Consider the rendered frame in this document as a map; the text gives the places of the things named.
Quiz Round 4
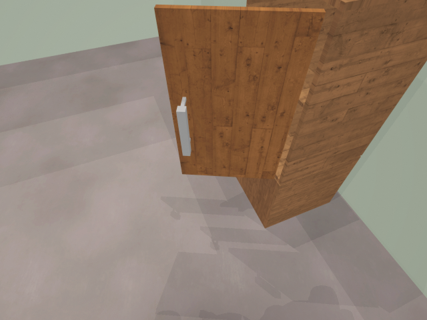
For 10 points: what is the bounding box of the cupboard door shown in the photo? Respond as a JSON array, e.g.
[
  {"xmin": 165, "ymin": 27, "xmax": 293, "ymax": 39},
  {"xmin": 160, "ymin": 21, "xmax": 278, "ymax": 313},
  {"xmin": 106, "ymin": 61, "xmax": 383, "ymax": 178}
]
[{"xmin": 154, "ymin": 5, "xmax": 326, "ymax": 179}]

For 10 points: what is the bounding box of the handle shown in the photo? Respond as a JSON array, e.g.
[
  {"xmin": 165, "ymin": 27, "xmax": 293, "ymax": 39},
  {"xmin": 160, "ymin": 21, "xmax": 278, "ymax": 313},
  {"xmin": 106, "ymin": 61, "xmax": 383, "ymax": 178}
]
[{"xmin": 176, "ymin": 97, "xmax": 191, "ymax": 156}]

